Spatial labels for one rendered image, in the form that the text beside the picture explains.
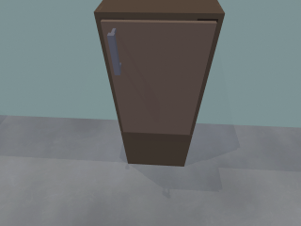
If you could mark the cupboard door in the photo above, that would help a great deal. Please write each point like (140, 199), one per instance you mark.
(163, 63)

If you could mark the handle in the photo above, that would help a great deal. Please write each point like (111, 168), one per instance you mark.
(112, 42)

